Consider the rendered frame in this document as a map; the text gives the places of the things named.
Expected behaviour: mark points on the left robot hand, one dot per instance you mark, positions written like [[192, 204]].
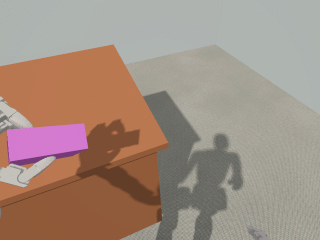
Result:
[[15, 174]]

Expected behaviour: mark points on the right robot hand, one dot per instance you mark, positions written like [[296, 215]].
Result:
[[258, 234]]

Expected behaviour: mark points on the sponge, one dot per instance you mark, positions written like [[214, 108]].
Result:
[[31, 145]]

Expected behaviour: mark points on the table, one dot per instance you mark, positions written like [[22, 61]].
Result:
[[106, 192]]

